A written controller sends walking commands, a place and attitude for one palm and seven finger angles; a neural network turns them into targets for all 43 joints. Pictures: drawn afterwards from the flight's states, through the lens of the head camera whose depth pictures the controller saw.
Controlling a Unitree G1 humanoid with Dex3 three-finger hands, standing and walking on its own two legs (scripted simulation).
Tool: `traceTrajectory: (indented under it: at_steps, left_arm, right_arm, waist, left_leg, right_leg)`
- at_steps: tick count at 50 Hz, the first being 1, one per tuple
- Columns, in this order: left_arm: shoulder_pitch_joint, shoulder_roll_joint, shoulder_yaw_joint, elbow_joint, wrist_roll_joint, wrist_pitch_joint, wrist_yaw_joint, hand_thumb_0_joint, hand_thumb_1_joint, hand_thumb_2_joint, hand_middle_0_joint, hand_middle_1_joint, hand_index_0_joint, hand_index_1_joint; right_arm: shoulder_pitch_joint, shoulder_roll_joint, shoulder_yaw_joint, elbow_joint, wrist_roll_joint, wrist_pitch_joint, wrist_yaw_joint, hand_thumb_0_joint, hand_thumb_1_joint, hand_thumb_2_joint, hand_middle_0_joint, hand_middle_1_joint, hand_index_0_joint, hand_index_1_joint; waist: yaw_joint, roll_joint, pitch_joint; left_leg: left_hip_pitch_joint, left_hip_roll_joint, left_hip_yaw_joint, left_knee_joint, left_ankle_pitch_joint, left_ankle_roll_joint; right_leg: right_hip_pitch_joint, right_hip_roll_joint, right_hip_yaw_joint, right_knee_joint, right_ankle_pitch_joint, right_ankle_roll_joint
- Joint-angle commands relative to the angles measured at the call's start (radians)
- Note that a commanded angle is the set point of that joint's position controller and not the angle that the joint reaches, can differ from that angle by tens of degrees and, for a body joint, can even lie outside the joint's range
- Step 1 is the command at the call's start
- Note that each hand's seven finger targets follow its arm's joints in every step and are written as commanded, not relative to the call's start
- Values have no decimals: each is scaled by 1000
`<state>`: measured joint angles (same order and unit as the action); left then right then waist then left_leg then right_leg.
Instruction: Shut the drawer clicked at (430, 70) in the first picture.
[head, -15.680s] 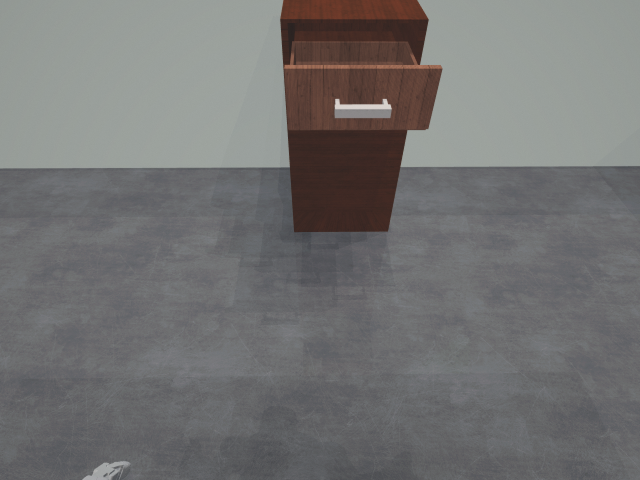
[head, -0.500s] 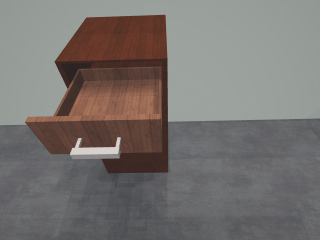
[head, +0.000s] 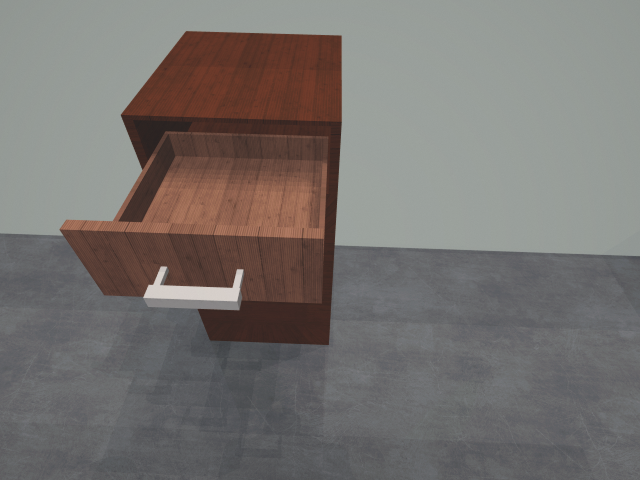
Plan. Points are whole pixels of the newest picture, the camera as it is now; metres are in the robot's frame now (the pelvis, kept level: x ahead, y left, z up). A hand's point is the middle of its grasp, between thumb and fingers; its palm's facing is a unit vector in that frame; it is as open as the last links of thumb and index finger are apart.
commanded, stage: look again from close up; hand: left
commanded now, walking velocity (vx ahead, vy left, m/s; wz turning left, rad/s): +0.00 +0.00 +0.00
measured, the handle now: (197, 285) +0.38 +0.21 +0.01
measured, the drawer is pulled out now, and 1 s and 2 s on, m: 0.29 0.29 0.29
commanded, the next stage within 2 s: raise the hand and make a fist in 0.46 s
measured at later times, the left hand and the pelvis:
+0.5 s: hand out of the picture +0.05 +0.16 -0.17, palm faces +0.00 -0.98 -0.19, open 7.4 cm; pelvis +0.05 -0.01 +0.00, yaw -1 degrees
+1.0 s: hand (201, 466) +0.15 +0.15 -0.03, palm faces +0.08 -1.00 -0.02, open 6.0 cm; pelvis +0.01 -0.01 -0.07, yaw +2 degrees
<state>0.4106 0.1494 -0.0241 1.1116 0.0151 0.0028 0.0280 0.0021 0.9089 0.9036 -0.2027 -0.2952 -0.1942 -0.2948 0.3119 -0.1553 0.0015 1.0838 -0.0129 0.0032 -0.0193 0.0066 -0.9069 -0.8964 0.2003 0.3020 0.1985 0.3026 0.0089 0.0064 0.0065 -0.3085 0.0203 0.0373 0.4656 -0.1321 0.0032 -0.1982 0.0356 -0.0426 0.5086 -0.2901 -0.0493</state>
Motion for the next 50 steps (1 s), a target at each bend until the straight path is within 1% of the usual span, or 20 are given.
traceTrajectory:
  at_steps: [1, 7, 14, 17, 27, 28, 29, 30, 31, 32, 33, 34, 35, 37, 39, 41, 42, 43, 46, 50]
  left_arm:
    - [3, 105, 16, -41, -2, -27, 6, 0, 900, 900, -200, -300, -200, -300]
    - [30, 90, 12, -20, -3, -30, 7, 0, 900, 900, -200, -300, -200, -300]
    - [25, 95, 18, -21, -5, -39, 9, 0, 900, 900, -200, -300, -200, -300]
    - [15, 97, 21, -26, -3, -39, 12, 0, 900, 900, -200, -300, -200, -300]
    - [-8, 108, 27, -32, -3, -31, 15, 0, 900, 900, -200, -300, -200, -300]
    - [70, 113, 35, -10, 9, -57, 56, 0, 900, 900, -200, -300, -200, -300]
    - [-678, 331, 99, -1586, -214, -277, 35, 0, 900, 900, -220, -322, -220, -322]
    - [-250, 272, 140, -1342, -133, -232, 79, 0, 900, 900, -240, -343, -240, -343]
    - [-190, 207, 77, -1307, -137, -188, 137, 0, 900, 900, -260, -365, -260, -365]
    - [128, -51, -51, -1018, -138, -87, 121, 0, 900, 900, -280, -387, -280, -387]
    - [-40, -24, -32, -1225, -188, -113, 97, 0, 900, 900, -300, -408, -300, -408]
    - [-14, 39, 17, -1204, -169, -154, 77, 0, 900, 900, -320, -430, -320, -430]
    - [62, -2, 4, -1131, -163, -203, 48, 0, 900, 900, -340, -452, -340, -452]
    - [322, -89, -9, -979, -173, -296, -37, 0, 900, 900, -380, -495, -380, -495]
    - [412, -71, 38, -1005, -224, -426, -165, 0, 900, 900, -420, -538, -420, -538]
    - [432, -6, 100, -1019, -245, -534, -273, 0, 900, 900, -460, -582, -460, -582]
    - [353, 10, 90, -1106, -251, -593, -317, 0, 900, 900, -480, -603, -480, -603]
    - [273, 94, 155, -1200, -246, -644, -334, 0, 900, 900, -500, -625, -500, -625]
    - [92, 179, 215, -1437, -227, -696, -266, 0, 900, 900, -560, -690, -560, -690]
    - [-20, 94, 151, -1531, -255, -702, -198, 0, 900, 900, -640, -777, -640, -777]
  right_arm:
    - [54, -72, -9, -9, 4, -9, 1, 0, -900, -900, 200, 300, 200, 300]
    - [42, -71, -3, -2, 5, -20, -5, 0, -900, -900, 200, 300, 200, 300]
    - [31, -83, 0, 4, 6, -41, -13, 0, -900, -900, 200, 300, 200, 300]
    - [22, -86, -1, 10, 7, -41, -15, 0, -900, -900, 200, 300, 200, 300]
    - [17, -89, 2, 20, 7, -33, -20, 0, -900, -900, 200, 300, 200, 300]
    - [-111, -99, -5, -62, 12, -38, -12, 0, -900, -900, 200, 300, 200, 300]
    - [-67, -284, -35, -400, 60, -189, -56, 0, -900, -900, 200, 300, 200, 300]
    - [-132, -179, -8, -336, 36, -281, -88, 0, -900, -900, 200, 300, 200, 300]
    - [-148, -202, -24, -305, 41, -308, -93, 0, -900, -900, 200, 300, 200, 300]
    - [-106, -146, -25, -287, 55, -304, -76, 0, -900, -900, 200, 300, 200, 300]
    - [-125, -186, -34, -367, 59, -308, -70, 0, -900, -900, 200, 300, 200, 300]
    - [-128, -207, -59, -383, 44, -316, -70, 0, -900, -900, 200, 300, 200, 300]
    - [-130, -208, -67, -410, 26, -321, -66, 0, -900, -900, 200, 300, 200, 300]
    - [-158, -196, -77, -470, 18, -311, -35, 0, -900, -900, 200, 300, 200, 300]
    - [-201, -197, -94, -517, 19, -302, -6, 0, -900, -900, 200, 300, 200, 300]
    - [-212, -203, -105, -558, 24, -302, 24, 0, -900, -900, 200, 300, 200, 300]
    - [-213, -206, -105, -586, 22, -306, 32, 0, -900, -900, 200, 300, 200, 300]
    - [-219, -201, -109, -615, 19, -307, 32, 0, -900, -900, 200, 300, 200, 300]
    - [-213, -180, -101, -659, 2, -283, 16, 0, -900, -900, 200, 300, 200, 300]
    - [-192, -165, -76, -688, 15, -271, -18, 0, -900, -900, 200, 300, 200, 300]
  waist:
    - [-23, -34, 129]
    - [-9, -7, 144]
    - [4, -11, 14]
    - [6, -30, 21]
    - [3, -10, 59]
    - [36, -32, 118]
    - [-113, 156, -374]
    - [7, 386, -394]
    - [-23, 306, -292]
    - [-41, 160, -152]
    - [-46, 37, -51]
    - [-78, -78, -41]
    - [-69, -184, -24]
    - [-2, -312, -25]
    - [40, -364, -85]
    - [66, -257, -147]
    - [49, -163, -201]
    - [47, -70, -269]
    - [25, 154, -341]
    - [-46, 110, -285]
  left_leg:
    - [101, 61, -68, -65, -145, 18]
    - [71, 68, -78, -101, -128, 24]
    - [123, 84, -69, -70, 75, 31]
    - [121, 85, -57, -59, 104, 28]
    - [138, 85, -53, -59, 134, 27]
    - [25, 66, 0, 210, 54, -4]
    - [329, -26, -15, 4, 153, 46]
    - [446, -5, 15, -25, 290, 54]
    - [321, 9, -11, -18, 218, 20]
    - [247, 23, -18, -9, 184, 40]
    - [154, 14, -55, 10, 165, 40]
    - [126, 3, -45, 65, 120, 47]
    - [64, -9, -48, 107, 87, 46]
    - [-81, -18, -54, 174, 75, 24]
    - [-207, -25, -40, 256, 34, 5]
    - [-270, -38, -24, 326, 27, -9]
    - [-276, -44, -13, 364, 30, -6]
    - [-277, -43, -7, 401, 27, -1]
    - [-243, -32, -7, 463, -18, 23]
    - [-286, -14, -53, 510, -148, 40]
  right_leg:
    - [-242, -133, 178, -245, -241, -13]
    - [-182, -121, 160, -216, -142, -5]
    - [-30, -129, 134, -155, 165, 4]
    - [-8, -132, 126, -144, 257, 9]
    - [5, -129, 116, -148, 288, 12]
    - [-35, -213, 235, -198, 799, 96]
    - [38, -131, 124, -77, 588, 34]
    - [25, -51, 70, -11, 362, -1]
    - [-48, -45, 4, -42, 169, 5]
    - [-99, -45, -25, -36, 184, 20]
    - [-127, -45, -36, -35, 212, 32]
    - [-211, -40, -36, -37, 181, 42]
    - [-265, -36, -45, -10, 167, 53]
    - [-302, -32, -58, 98, 244, 63]
    - [-306, -45, -33, 200, 350, 78]
    - [-291, -66, 14, 279, 454, 71]
    - [-312, -69, 23, 323, 454, 65]
    - [-339, -69, 37, 355, 404, 59]
    - [-467, -42, 39, 387, 137, 30]
    - [-565, -31, 64, 342, -64, 23]
